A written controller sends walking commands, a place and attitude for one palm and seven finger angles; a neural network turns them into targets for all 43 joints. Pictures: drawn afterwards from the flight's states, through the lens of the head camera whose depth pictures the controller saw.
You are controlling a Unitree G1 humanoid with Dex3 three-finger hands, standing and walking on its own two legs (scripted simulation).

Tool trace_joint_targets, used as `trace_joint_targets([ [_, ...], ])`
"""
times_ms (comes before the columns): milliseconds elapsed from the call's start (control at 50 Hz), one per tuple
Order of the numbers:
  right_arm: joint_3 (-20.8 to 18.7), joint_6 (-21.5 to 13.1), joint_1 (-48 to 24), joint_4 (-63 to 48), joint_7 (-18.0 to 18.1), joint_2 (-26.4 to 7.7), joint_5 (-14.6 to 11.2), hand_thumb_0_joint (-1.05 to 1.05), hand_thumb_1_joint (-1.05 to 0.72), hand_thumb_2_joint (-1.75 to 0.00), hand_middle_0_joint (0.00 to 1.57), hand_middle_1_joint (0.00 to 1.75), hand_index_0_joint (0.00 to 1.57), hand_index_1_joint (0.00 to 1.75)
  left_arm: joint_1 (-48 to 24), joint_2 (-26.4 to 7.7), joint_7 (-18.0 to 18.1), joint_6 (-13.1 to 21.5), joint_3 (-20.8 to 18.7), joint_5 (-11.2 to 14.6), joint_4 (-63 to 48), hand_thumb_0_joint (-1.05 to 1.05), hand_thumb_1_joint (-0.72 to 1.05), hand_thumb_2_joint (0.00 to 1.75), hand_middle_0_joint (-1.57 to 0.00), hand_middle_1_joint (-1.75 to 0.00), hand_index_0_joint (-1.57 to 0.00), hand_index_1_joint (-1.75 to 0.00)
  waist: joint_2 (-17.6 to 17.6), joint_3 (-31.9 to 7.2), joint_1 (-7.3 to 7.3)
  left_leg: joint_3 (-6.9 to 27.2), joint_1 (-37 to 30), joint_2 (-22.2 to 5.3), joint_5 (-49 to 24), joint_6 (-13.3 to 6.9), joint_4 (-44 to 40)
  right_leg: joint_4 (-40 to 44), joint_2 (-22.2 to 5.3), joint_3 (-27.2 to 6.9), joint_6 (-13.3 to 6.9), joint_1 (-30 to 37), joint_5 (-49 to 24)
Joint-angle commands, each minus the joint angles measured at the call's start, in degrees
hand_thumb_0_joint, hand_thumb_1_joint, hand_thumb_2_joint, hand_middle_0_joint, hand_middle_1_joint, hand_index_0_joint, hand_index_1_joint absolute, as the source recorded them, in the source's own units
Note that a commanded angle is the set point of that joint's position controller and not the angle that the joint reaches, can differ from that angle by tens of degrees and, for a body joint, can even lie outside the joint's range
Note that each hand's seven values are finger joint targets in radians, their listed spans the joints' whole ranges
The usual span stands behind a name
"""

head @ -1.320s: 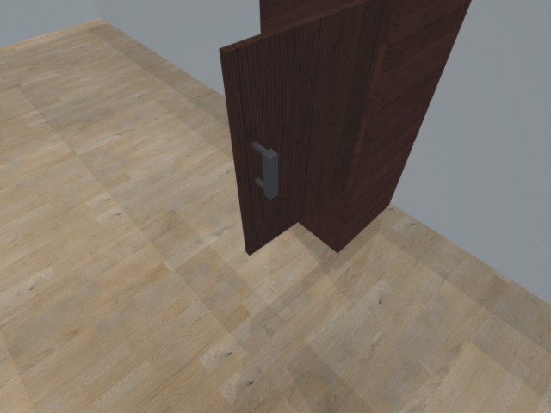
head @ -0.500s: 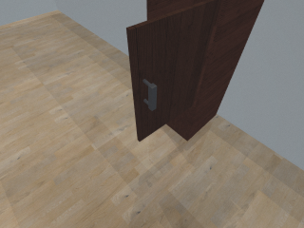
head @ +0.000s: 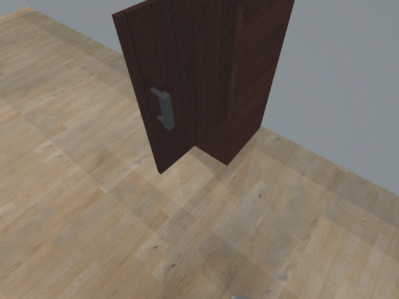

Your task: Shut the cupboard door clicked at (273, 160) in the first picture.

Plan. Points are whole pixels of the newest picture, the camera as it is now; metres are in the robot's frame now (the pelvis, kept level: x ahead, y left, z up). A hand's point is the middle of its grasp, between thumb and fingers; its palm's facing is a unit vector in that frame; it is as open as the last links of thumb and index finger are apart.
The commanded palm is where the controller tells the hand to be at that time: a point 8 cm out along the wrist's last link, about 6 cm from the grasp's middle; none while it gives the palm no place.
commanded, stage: walk around to get in front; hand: left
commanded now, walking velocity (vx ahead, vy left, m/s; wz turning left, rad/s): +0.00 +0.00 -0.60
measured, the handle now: (162, 108) +0.58 +0.15 +0.00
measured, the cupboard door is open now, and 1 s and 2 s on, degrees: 86 86 86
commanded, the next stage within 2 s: none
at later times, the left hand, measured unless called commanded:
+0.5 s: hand out of the picture +0.07 +0.19 -0.16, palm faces -0.17 -0.95 -0.26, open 7.4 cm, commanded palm none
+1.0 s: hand (153, 286) +0.17 +0.13 -0.17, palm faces -0.54 -0.81 -0.25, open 7.4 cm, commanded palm none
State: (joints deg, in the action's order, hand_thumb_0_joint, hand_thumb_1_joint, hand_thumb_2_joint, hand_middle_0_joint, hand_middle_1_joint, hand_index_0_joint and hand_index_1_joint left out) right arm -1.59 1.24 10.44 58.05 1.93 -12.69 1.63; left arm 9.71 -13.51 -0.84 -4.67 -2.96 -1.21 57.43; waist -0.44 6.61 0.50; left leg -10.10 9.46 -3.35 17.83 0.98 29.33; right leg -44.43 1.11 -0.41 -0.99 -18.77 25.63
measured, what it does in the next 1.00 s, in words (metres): steps on the spot, turning right: left foot, then right foot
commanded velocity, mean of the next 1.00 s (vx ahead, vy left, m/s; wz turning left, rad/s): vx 0.00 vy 0.00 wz -0.60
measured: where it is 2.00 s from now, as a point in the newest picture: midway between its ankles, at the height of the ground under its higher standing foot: outside the picture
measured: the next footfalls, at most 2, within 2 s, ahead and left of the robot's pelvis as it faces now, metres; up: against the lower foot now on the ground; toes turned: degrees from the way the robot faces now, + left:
left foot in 0.54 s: +0.05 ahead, +0.14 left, +0.00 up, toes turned -18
right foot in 0.78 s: -0.02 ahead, -0.15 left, +0.00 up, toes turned -25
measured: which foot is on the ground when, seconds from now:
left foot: down 0.00-0.04, up 0.06-0.52, down 0.54-0.78, up 0.80-1.00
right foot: down 0.00-0.52, up 0.54-0.76, down 0.78-1.00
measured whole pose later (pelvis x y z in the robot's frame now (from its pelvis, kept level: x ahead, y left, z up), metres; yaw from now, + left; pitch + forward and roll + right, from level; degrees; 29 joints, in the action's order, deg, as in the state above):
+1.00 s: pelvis -0.02 -0.01 +0.00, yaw -33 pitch +0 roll +1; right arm -2.5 1.8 9.4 50.2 1.1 -15.1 0.1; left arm 9.7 -15.0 -0.7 -4.0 -3.5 -1.7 51.0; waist -2.6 6.7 -0.7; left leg -3.0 20.9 -2.0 22.9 3.2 41.6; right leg -35.1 2.2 -7.9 0.6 -20.6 14.8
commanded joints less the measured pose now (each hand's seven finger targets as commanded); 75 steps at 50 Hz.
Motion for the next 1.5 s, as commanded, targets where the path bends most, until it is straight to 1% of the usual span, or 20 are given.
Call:
trace_joint_targets([
  [0,-3.6,-0.5,-4.2,-5.4,1.1,-12.1,-0.1,0.0,-0.9,-0.9,0.2,0.3,0.2,0.3,8.5,-7.1,-0.1,2.2,-3.0,-0.3,-3.7,0.0,0.9,0.9,-0.2,-0.3,-0.2,-0.3,2.2,-5.9,4.71,5.5,7.6,-11.8,-17.0,-3.8,6.0,14.5,-3.5,-1.3,-0.6,10.8,-16.4],
  [20,-3.3,-0.1,-3.2,-7.0,0.8,-7.5,-1.0,0.0,-0.9,-0.9,0.2,0.3,0.2,0.3,10.2,-13.7,0.8,3.0,-4.3,-1.1,-3.7,0.0,0.9,0.9,-0.2,-0.3,-0.2,-0.3,-18.4,-6.1,4.3,-0.5,18.2,-0.9,7.2,1.5,21.3,26.3,-17.4,-24.2,-5.3,14.5,-30.4],
  [40,-3.1,0.6,-4.0,-7.5,0.5,-8.0,-1.1,0.0,-0.9,-0.9,0.2,0.3,0.2,0.3,11.1,-15.2,1.2,3.1,-4.3,-0.1,-3.9,0.0,0.9,0.9,-0.2,-0.3,-0.2,-0.3,-16.6,-5.0,5.22,6.8,19.4,1.6,19.0,1.7,32.9,29.3,-22.7,-30.5,-11.7,9.5,-33.3],
  [120,-3.1,0.8,-3.7,-6.3,0.1,-6.0,-0.8,0.0,-0.9,-0.9,0.2,0.3,0.2,0.3,3.5,-9.4,2.4,3.7,-3.6,-0.1,-6.7,0.0,0.9,0.9,-0.2,-0.3,-0.2,-0.3,-5.3,-5.7,0.59,12.7,21.5,-0.8,6.4,2.2,38.8,26.4,-15.1,-23.4,-11.2,7.4,-27.4],
  [440,-2.7,-0.5,-1.4,-8.1,0.9,-5.5,-2.1,0.0,-0.9,-0.9,0.2,0.3,0.2,0.3,2.7,-10.6,1.7,2.7,-4.5,-0.3,-7.6,0.0,0.9,0.9,-0.2,-0.3,-0.2,-0.3,-6.9,-10.6,-0.62,12.1,3.7,3.5,1.7,1.1,1.2,22.3,-7.9,-28.2,-7.1,5.4,-28.6],
  [460,-3.0,-0.9,1.2,-7.3,1.1,-6.1,-1.9,0.0,-0.9,-0.9,0.2,0.3,0.2,0.3,1.4,-9.6,1.7,2.7,-4.2,0.0,-8.0,0.0,0.9,0.9,-0.2,-0.3,-0.2,-0.3,-5.1,-11.2,-2.11,12.3,-5.2,1.6,-2.2,0.6,-6.4,20.1,-5.7,-26.1,-4.5,-1.6,-23.1],
  [500,-4.3,-1.4,2.5,-8.7,1.7,-15.4,-0.2,0.0,-0.9,-0.9,0.2,0.3,0.2,0.3,0.1,-5.6,0.2,2.6,-3.1,0.8,-11.0,0.0,0.9,0.9,-0.2,-0.3,-0.2,-0.3,19.1,-8.1,-2.73,36.6,-10.3,-23.4,-1.4,-9.6,-18.5,-1.9,5.4,-7.2,2.2,-18.7,7.6],
  [540,-3.5,-1.8,-1.3,-10.4,1.6,-13.5,0.7,0.0,-0.9,-0.9,0.2,0.3,0.2,0.3,-1.6,-8.1,-0.9,2.6,-4.4,-0.8,-11.4,0.0,0.9,0.9,-0.2,-0.3,-0.2,-0.3,7.2,-5.9,-0.32,31.2,2.7,-22.1,-14.1,-13.0,-15.2,-19.9,1.0,-4.2,4.0,-14.0,4.2],
  [700,-4.2,-0.8,0.8,-10.4,0.5,-14.2,0.2,0.0,-0.9,-0.9,0.2,0.3,0.2,0.3,0.9,-5.9,-1.9,3.0,-2.8,0.3,-10.5,0.0,0.9,0.9,-0.2,-0.3,-0.2,-0.3,12.3,-8.3,0.15,8.7,2.5,-11.9,-30.2,-3.7,2.7,9.6,1.8,7.0,2.1,5.0,-8.9],
  [720,-4.2,-0.7,-0.2,-11.1,0.3,-13.7,-0.2,0.0,-0.9,-0.9,0.2,0.3,0.2,0.3,4.5,-8.4,-1.7,3.3,-3.3,0.2,-9.4,0.0,0.9,0.9,-0.2,-0.3,-0.2,-0.3,8.4,-9.3,2.04,6.7,7.3,-10.1,-23.3,-1.2,9.0,16.0,-0.5,4.0,0.8,12.1,-19.2],
  [760,-2.5,-0.3,-3.5,-15.2,0.1,-8.0,-1.3,0.0,-0.9,-0.9,0.2,0.3,0.2,0.3,10.9,-18.4,0.2,3.9,-5.1,0.1,-8.0,0.0,0.9,0.9,-0.2,-0.3,-0.2,-0.3,-15.5,-11.8,5.78,5.7,23.5,-0.1,20.9,3.3,33.2,23.5,-25.0,-27.7,-12.2,19.3,-50.7],
  [940,-2.2,-0.1,5.0,-9.2,-0.4,-5.9,-1.4,0.0,-0.9,-0.9,0.2,0.3,0.2,0.3,-3.8,-13.3,0.9,2.2,-3.7,-0.4,-11.7,0.0,0.9,0.9,-0.2,-0.3,-0.2,-0.3,-7.2,-7.6,-2.87,6.5,3.1,2.3,1.9,2.3,7.9,21.4,-9.8,-20.5,-7.0,-4.6,-15.0],
  [960,-2.3,-0.5,7.7,-8.6,-0.2,-7.0,-1.3,0.0,-0.9,-0.9,0.2,0.3,0.2,0.3,-4.5,-12.2,0.7,1.9,-3.3,-0.1,-11.7,0.0,0.9,0.9,-0.2,-0.3,-0.2,-0.3,-5.1,-7.7,-4.35,7.7,-3.3,1.2,-0.4,1.8,0.2,19.3,-7.8,-19.4,-4.7,-9.9,-8.4],
  [1000,-3.9,-1.7,10.1,-9.4,0.7,-17.1,0.5,0.0,-0.9,-0.9,0.2,0.3,0.2,0.3,-4.0,-6.4,-0.2,1.3,-2.2,0.9,-14.3,0.0,0.9,0.9,-0.2,-0.3,-0.2,-0.3,20.7,-6.1,-4.51,37.7,-2.4,-24.2,11.4,-8.2,-19.9,-7.5,4.1,-2.4,2.3,-19.3,9.4],
  [1020,-3.9,-2.1,7.8,-10.3,0.9,-18.2,0.4,0.0,-0.9,-0.9,0.2,0.3,0.2,0.3,-5.7,-9.0,-0.9,1.8,-2.9,0.3,-14.7,0.0,0.9,0.9,-0.2,-0.3,-0.2,-0.3,11.7,-5.7,-3.68,38.5,6.1,-27.5,8.7,-12.5,-20.4,-16.6,-0.7,-4.7,2.4,-15.0,7.5],
  [1100,-2.4,-2.2,2.0,-10.7,0.7,-12.2,0.7,0.0,-0.9,-0.9,0.2,0.3,0.2,0.3,-3.2,-5.5,-2.1,1.5,-2.7,0.0,-11.5,0.0,0.9,0.9,-0.2,-0.3,-0.2,-0.3,11.8,-6.1,0.08,14.4,4.2,-14.8,-13.4,-7.1,-11.9,-16.6,-2.4,1.2,3.7,-11.2,1.2],
  [1240,-3.8,-1.3,6.8,-8.4,-0.1,-14.2,-0.1,0.0,-0.9,-0.9,0.2,0.3,0.2,0.3,-0.7,-5.7,-1.5,2.8,-2.1,0.5,-10.3,0.0,0.9,0.9,-0.2,-0.3,-0.2,-0.3,12.2,-10.0,-0.52,4.6,1.5,-14.5,-25.5,-2.5,1.8,16.3,-0.1,6.9,1.2,7.3,-10.9],
  [1280,-2.6,-1.0,2.7,-12.4,-0.6,-6.8,-1.0,0.0,-0.9,-0.9,0.2,0.3,0.2,0.3,5.9,-16.5,0.1,3.7,-4.4,-0.5,-8.0,0.0,0.9,0.9,-0.2,-0.3,-0.2,-0.3,-15.9,-9.6,2.82,-2.5,24.5,-2.8,14.2,4.2,21.6,24.2,-21.7,-21.5,-7.8,22.5,-44.2],
  [1340,-2.4,-0.3,-0.6,-11.9,0.7,-7.8,-1.2,0.0,-0.9,-0.9,0.2,0.3,0.2,0.3,4.4,-13.5,1.7,3.6,-4.3,0.2,-8.0,0.0,0.9,0.9,-0.2,-0.3,-0.2,-0.3,-14.6,-10.2,2.28,10.1,28.4,-3.1,14.5,3.8,35.3,19.0,-17.9,-19.7,-12.5,20.3,-54.2],
  [1480,-2.4,0.1,0.2,-10.7,-0.2,-5.3,-1.6,0.0,-0.9,-0.9,0.2,0.3,0.2,0.3,-0.8,-12.5,1.8,3.1,-4.1,-0.4,-10.0,0.0,0.9,0.9,-0.2,-0.3,-0.2,-0.3,-9.1,-8.8,-0.49,8.0,12.9,0.8,6.2,3.5,15.7,20.6,-12.7,-18.9,-9.8,7.7,-37.5],
])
